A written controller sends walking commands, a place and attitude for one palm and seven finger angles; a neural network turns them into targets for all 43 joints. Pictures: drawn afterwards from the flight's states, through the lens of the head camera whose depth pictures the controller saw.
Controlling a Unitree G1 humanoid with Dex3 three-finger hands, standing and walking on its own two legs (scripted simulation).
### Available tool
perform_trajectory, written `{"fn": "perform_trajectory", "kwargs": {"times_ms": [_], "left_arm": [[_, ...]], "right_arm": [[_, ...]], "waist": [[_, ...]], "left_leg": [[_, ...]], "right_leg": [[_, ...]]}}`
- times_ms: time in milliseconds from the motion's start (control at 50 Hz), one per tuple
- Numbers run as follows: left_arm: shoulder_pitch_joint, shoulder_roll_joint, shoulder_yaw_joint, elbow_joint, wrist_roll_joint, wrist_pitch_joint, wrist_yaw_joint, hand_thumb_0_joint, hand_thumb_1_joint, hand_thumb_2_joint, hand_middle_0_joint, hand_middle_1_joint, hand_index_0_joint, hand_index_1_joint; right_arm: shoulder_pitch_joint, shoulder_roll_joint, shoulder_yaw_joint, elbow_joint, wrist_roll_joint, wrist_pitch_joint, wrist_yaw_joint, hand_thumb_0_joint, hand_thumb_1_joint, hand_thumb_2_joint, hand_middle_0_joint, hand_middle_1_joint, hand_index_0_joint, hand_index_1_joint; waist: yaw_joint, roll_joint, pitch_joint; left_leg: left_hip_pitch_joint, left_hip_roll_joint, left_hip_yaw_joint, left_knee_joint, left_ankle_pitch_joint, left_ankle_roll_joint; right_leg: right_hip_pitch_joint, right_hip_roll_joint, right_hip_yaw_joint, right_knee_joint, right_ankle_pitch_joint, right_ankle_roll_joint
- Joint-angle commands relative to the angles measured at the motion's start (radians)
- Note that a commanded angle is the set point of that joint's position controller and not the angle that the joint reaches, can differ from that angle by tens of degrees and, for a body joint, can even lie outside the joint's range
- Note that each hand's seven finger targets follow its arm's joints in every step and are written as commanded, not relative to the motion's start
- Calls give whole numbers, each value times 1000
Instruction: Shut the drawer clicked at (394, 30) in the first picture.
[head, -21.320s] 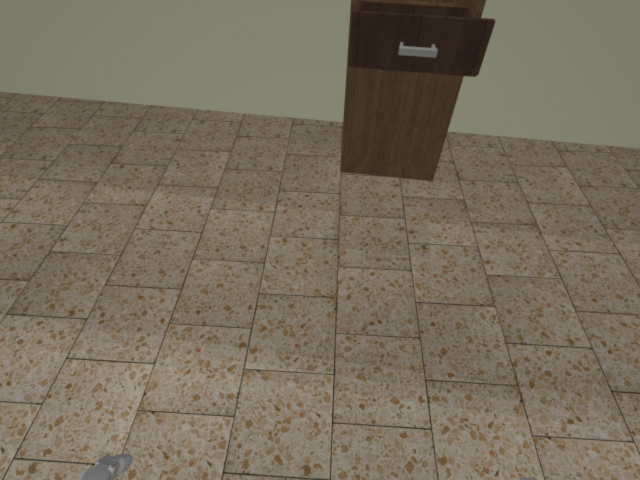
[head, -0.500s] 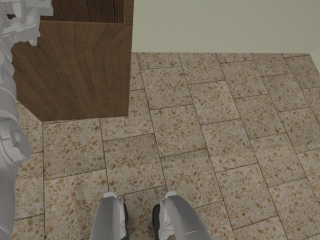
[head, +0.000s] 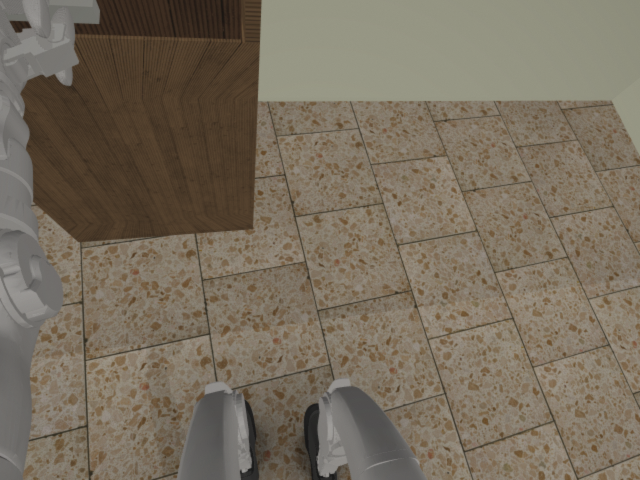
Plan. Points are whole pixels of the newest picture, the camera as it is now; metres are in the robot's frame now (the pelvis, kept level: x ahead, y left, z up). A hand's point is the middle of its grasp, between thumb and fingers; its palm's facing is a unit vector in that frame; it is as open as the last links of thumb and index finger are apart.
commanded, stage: pull the fist back off the drawer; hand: left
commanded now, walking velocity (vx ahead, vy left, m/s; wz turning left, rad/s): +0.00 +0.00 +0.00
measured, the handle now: out of the picture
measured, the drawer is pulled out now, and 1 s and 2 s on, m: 0.00 0.00 0.00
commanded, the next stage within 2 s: draw the hand back to the body in 0.26 s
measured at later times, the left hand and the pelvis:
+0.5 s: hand (53, 47) +0.55 +0.21 +0.11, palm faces +0.07 -1.00 -0.06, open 3.2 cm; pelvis +0.06 -0.01 +0.04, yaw -1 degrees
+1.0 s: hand out of the picture +0.38 +0.21 +0.18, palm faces +0.18 -0.96 -0.21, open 3.2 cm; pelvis +0.06 -0.01 +0.09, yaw +2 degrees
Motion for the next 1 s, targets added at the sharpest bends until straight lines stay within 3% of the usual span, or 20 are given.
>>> {"fn": "perform_trajectory", "kwargs": {"times_ms": [0,60,140,240,260,340,400,440,520,540,560,640,660,700,780,840,860,880,900,980], "left_arm": [[-484,175,38,-273,-44,-66,16,0,900,900,-1400,-1600,-1400,-1600],[-396,175,62,-329,-57,-80,9,0,900,900,-1400,-1600,-1400,-1600],[-266,163,85,-357,-78,-82,4,0,900,900,-1400,-1600,-1400,-1600],[-233,168,93,-385,-77,-110,9,0,900,900,-1400,-1600,-1400,-1600],[-211,211,133,-399,-80,-124,12,0,900,900,-1400,-1600,-1400,-1600],[-139,157,115,-417,-97,-144,-2,0,900,900,-1400,-1600,-1400,-1600],[74,173,161,-635,-136,-152,-17,0,900,900,-1400,-1600,-1400,-1600],[214,100,121,-749,-166,-127,-32,0,900,900,-1400,-1600,-1400,-1600],[447,6,79,-856,-230,-43,-51,0,900,900,-1400,-1600,-1400,-1600],[487,-50,42,-872,-245,-23,-55,0,900,900,-1400,-1600,-1400,-1600],[520,-39,62,-884,-259,-12,-47,0,900,900,-1400,-1600,-1400,-1600],[563,-129,-19,-984,-274,-3,-36,0,900,900,-1400,-1600,-1400,-1600],[551,-112,-17,-1044,-272,-13,-32,0,900,900,-1400,-1600,-1400,-1600],[592,-162,-68,-1090,-272,-16,-39,0,900,900,-1400,-1600,-1400,-1600],[702,-171,-67,-1165,-290,2,-50,0,900,900,-1400,-1600,-1400,-1600],[742,-163,-52,-1209,-307,35,-50,0,900,900,-1400,-1600,-1400,-1600],[770,-65,-50,-1282,-173,56,74,0,900,900,-1400,-1600,-1400,-1600],[840,-168,-103,-1289,-162,78,136,0,900,900,-1400,-1600,-1400,-1600],[893,-188,-108,-1290,-161,98,171,0,900,900,-1400,-1600,-1400,-1600],[988,-160,-86,-1387,-132,136,255,0,900,900,-1400,-1600,-1400,-1600]], "right_arm": [[209,-221,-88,-31,1,4,-11,0,-900,-900,200,300,200,300],[202,-215,-95,-48,5,16,-6,0,-900,-900,200,300,200,300],[187,-205,-100,-63,14,33,-2,0,-900,-900,200,300,200,300],[175,-191,-103,-67,19,50,-2,0,-900,-900,200,300,200,300],[176,-195,-104,-68,18,55,-4,0,-900,-900,200,300,200,300],[166,-180,-110,-75,22,71,-1,0,-900,-900,200,300,200,300],[143,-174,-123,-130,35,84,5,0,-900,-900,200,300,200,300],[115,-154,-127,-159,52,82,10,0,-900,-900,200,300,200,300],[64,-142,-137,-179,81,73,3,0,-900,-900,200,300,200,300],[46,-135,-135,-188,89,66,-1,0,-900,-900,200,300,200,300],[35,-139,-137,-185,92,61,-8,0,-900,-900,200,300,200,300],[-17,-128,-130,-186,96,32,-19,0,-900,-900,200,300,200,300],[-30,-129,-131,-185,97,25,-23,0,-900,-900,200,300,200,300],[-50,-121,-129,-190,97,11,-26,0,-900,-900,200,300,200,300],[-107,-122,-124,-211,100,-14,-40,0,-900,-900,200,300,200,300],[-166,-119,-115,-230,106,-30,-52,0,-900,-900,200,300,200,300],[-224,-113,-120,-237,99,-8,-63,0,-900,-900,200,300,200,300],[-241,-92,-113,-250,97,-1,-73,0,-900,-900,200,300,200,300],[-256,-92,-111,-255,100,1,-79,0,-900,-900,200,300,200,300],[-296,-87,-101,-251,101,15,-92,0,-900,-900,200,300,200,300]], "waist": [[-44,228,-526],[-5,249,-568],[23,173,-555],[24,134,-513],[41,144,-525],[52,137,-540],[138,191,-708],[156,172,-718],[161,50,-565],[150,38,-513],[157,20,-467],[143,65,-346],[149,106,-344],[147,113,-349],[179,77,-361],[193,3,-302],[253,38,-309],[230,17,-231],[233,-27,-184],[243,-28,-159]], "left_leg": [[686,33,-197,-190,7,-50],[744,32,-187,-202,78,-55],[722,26,-146,-206,130,-49],[692,19,-105,-197,202,-41],[707,19,-102,-195,244,-43],[732,12,-80,-191,342,-44],[899,7,-72,-224,562,-55],[955,6,-64,-248,643,-52],[889,1,-31,-304,611,-35],[878,-4,-19,-320,573,-31],[868,-4,-14,-332,567,-30],[922,-3,-24,-389,510,-37],[958,-3,-25,-390,545,-38],[1026,3,-44,-407,572,-47],[1082,4,-66,-451,556,-56],[1048,-3,-61,-494,444,-53],[1103,-10,-52,-542,400,-52],[1100,-7,-46,-583,337,-55],[1065,-6,-43,-606,269,-54],[1096,-6,-24,-674,235,-46]], "right_leg": [[-25,21,77,-158,15,-14],[20,24,78,-164,47,-18],[114,30,84,-194,75,-11],[183,35,99,-214,127,-5],[203,35,101,-208,157,-9],[260,37,105,-206,256,-6],[412,38,107,-215,432,-13],[483,40,106,-247,511,-8],[595,29,110,-310,609,8],[602,28,111,-328,608,12],[613,25,111,-339,612,11],[572,21,98,-378,502,10],[577,18,103,-381,508,5],[566,16,96,-392,483,6],[613,10,88,-409,443,3],[658,3,84,-441,409,4],[670,-23,135,-505,351,-22],[680,-20,129,-537,329,-17],[703,-22,130,-556,307,-13],[830,-30,144,-622,314,-14]]}}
